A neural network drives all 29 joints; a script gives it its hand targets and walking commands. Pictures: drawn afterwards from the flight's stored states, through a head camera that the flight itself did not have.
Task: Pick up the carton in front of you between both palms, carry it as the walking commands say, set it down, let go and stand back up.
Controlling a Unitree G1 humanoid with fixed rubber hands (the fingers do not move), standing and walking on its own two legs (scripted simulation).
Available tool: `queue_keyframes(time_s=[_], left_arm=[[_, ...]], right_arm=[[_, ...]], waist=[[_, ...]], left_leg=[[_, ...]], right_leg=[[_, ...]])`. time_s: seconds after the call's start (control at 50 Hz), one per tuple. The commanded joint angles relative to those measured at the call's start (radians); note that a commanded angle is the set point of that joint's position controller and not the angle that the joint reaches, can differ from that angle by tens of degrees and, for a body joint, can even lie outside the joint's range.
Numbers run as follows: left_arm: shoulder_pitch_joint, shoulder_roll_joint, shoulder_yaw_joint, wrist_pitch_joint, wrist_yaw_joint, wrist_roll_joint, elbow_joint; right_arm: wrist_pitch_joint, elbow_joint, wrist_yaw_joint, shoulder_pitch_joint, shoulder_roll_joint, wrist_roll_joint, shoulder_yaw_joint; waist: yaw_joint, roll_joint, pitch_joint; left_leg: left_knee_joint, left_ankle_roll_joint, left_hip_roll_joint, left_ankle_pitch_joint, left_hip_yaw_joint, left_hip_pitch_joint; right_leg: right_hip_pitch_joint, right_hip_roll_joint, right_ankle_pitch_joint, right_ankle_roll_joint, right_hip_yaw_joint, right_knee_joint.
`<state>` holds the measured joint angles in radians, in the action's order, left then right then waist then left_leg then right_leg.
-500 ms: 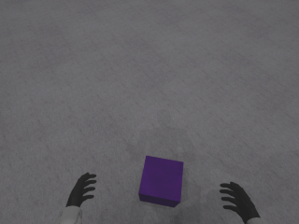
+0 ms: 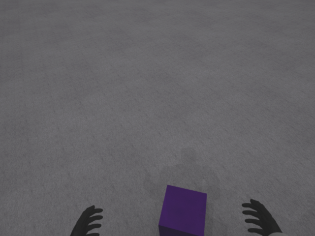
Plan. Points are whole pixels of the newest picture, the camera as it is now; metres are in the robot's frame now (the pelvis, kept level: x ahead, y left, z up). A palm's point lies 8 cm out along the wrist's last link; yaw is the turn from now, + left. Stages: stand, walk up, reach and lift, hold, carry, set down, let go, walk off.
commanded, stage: let go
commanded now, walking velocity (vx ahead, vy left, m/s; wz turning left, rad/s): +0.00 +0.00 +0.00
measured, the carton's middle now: (182, 216) +0.37 -0.08 -0.65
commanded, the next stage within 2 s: stand in 0.08 s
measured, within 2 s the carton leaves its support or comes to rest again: neither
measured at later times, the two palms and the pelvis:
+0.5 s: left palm out of the picture +0.11 +0.27 -0.08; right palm out of the picture +0.13 -0.30 -0.10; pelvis +0.01 -0.02 +0.00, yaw +2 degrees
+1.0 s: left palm out of the picture +0.09 +0.28 -0.09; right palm out of the picture +0.11 -0.32 -0.10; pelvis +0.00 -0.03 +0.00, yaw +2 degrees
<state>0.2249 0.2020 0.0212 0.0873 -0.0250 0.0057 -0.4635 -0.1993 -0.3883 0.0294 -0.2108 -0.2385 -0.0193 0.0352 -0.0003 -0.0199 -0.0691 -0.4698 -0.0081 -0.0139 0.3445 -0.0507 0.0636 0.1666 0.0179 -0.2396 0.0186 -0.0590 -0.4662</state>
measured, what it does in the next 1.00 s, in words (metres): stands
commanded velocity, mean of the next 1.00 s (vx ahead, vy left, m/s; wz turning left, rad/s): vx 0.00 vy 0.00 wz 0.00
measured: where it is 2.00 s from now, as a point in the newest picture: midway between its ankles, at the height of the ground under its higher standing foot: outside the picture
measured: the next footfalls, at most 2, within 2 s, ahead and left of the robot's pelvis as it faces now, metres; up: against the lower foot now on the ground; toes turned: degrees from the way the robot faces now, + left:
none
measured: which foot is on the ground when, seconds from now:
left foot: down 0.00-1.00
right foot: down 0.00-1.00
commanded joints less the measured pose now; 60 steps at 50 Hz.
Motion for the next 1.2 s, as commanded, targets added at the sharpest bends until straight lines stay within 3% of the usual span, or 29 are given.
queue_keyframes(time_s=[0.0,0.06,0.08,0.1,0.16,0.2,0.36,0.48,0.7,1.18], left_arm=[[-0.032,0.096,0.033,-0.009,0.003,-0.004,0.089],[-0.028,0.100,0.037,-0.001,-0.004,-0.006,0.084],[-0.012,0.213,0.076,-0.026,0.030,-0.061,-0.062],[-0.007,0.240,0.079,-0.040,0.042,-0.062,-0.075],[-0.054,0.225,0.074,-0.066,0.045,-0.065,-0.107],[-0.078,0.223,0.073,-0.076,0.037,-0.061,-0.126],[-0.063,0.254,0.070,-0.091,0.040,-0.048,-0.222],[-0.065,0.277,0.065,-0.090,0.046,-0.042,-0.274],[-0.090,0.287,0.058,-0.092,0.045,-0.035,-0.343],[-0.128,0.321,0.043,-0.093,0.037,-0.024,-0.461]], right_arm=[[-0.003,0.099,-0.011,0.028,-0.096,0.001,0.021],[-0.013,0.108,-0.016,0.033,-0.090,-0.001,0.016],[0.064,-0.027,-0.049,0.084,-0.192,-0.007,0.052],[0.099,-0.044,-0.057,0.045,-0.180,-0.014,0.054],[0.157,-0.100,-0.049,0.027,-0.169,-0.025,0.046],[0.177,-0.130,-0.041,0.026,-0.178,-0.028,0.046],[0.204,-0.225,-0.054,0.004,-0.227,-0.025,0.034],[0.205,-0.278,-0.061,-0.009,-0.246,-0.019,0.025],[0.210,-0.346,-0.066,0.011,-0.263,-0.014,0.010],[0.218,-0.476,-0.060,0.040,-0.299,-0.009,-0.009]], waist=[[0.001,-0.014,0.058],[-0.002,0.003,0.052],[-0.027,-0.077,0.029],[-0.010,-0.040,0.052],[0.002,0.025,0.053],[0.005,0.040,0.071],[-0.007,0.027,0.126],[-0.006,0.023,0.118],[-0.006,0.008,0.102],[-0.007,0.015,0.058]], left_leg=[[0.089,0.033,-0.015,-0.382,0.027,0.133],[0.093,0.024,-0.023,-0.317,0.034,0.145],[0.035,0.048,0.018,-0.182,0.022,0.205],[0.028,0.041,0.019,-0.115,0.003,0.173],[0.021,0.020,0.031,0.011,-0.024,0.166],[0.014,0.013,0.038,-0.034,-0.034,0.153],[0.015,0.013,0.068,-0.254,-0.062,0.119],[0.023,0.017,0.074,-0.312,-0.063,0.106],[0.061,0.018,0.082,-0.327,-0.067,0.089],[0.148,0.009,0.098,-0.208,-0.081,0.088]], right_leg=[[-0.135,0.067,0.229,0.000,0.068,0.013],[-0.154,0.059,0.228,0.000,0.063,0.019],[-0.002,-0.046,0.201,0.008,0.009,0.021],[0.021,-0.058,0.133,-0.004,-0.011,0.034],[0.107,-0.061,-0.102,-0.024,-0.043,0.085],[0.104,-0.063,-0.079,-0.032,-0.048,0.081],[0.009,-0.073,0.214,-0.037,-0.031,0.014],[-0.022,-0.083,0.280,-0.040,-0.035,0.014],[-0.049,-0.091,0.294,-0.043,-0.038,0.039],[-0.052,-0.104,0.170,-0.046,-0.066,0.110]])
